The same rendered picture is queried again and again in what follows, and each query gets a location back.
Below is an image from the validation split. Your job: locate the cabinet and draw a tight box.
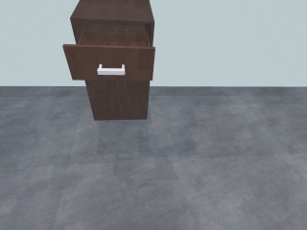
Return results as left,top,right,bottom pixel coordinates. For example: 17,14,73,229
70,0,154,121

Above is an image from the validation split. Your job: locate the handle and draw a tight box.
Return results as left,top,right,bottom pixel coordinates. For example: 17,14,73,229
97,64,125,76

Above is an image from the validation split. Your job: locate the drawer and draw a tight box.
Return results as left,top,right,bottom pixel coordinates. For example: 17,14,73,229
62,31,155,81

